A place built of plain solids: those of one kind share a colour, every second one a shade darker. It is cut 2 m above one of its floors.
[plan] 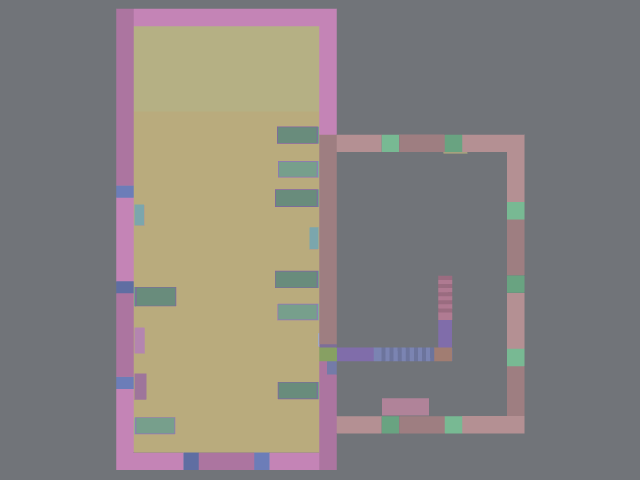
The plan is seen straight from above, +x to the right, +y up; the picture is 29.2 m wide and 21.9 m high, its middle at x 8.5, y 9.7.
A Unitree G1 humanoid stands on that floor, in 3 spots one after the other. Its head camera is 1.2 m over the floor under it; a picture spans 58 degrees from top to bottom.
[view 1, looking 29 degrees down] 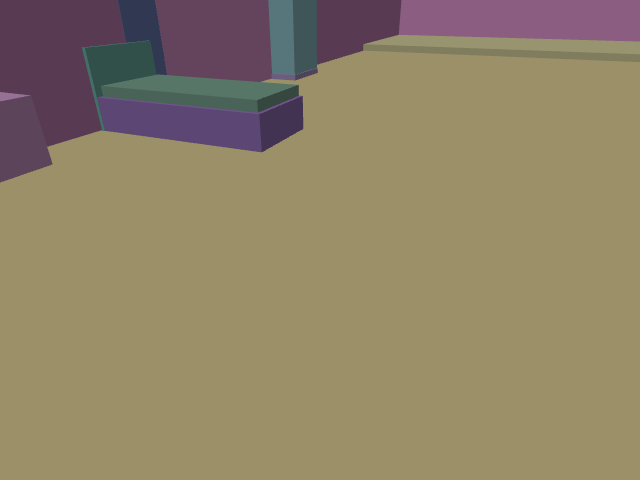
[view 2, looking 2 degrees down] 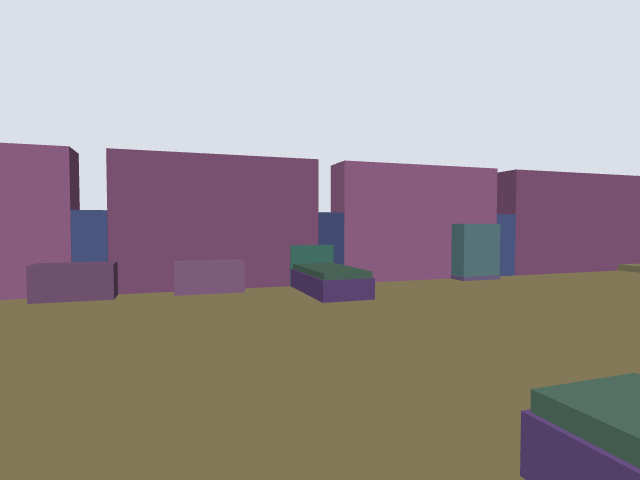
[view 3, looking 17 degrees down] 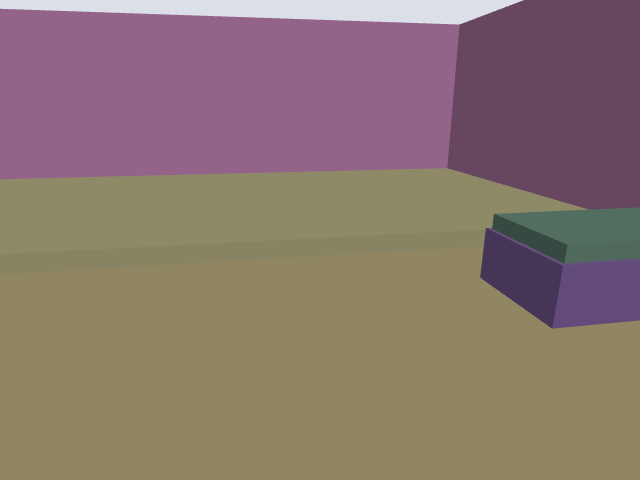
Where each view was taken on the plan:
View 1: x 3.90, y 3.40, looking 113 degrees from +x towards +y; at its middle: floor_dorter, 2.48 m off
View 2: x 8.17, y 4.48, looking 161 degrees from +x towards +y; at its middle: wall_dorter_under_light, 8.65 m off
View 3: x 4.87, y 12.16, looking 80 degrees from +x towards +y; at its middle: floor_dais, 3.61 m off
